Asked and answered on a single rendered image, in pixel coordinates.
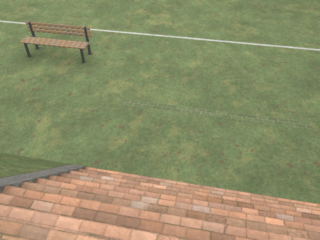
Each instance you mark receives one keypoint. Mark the stairs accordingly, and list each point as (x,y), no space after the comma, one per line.
(100,204)

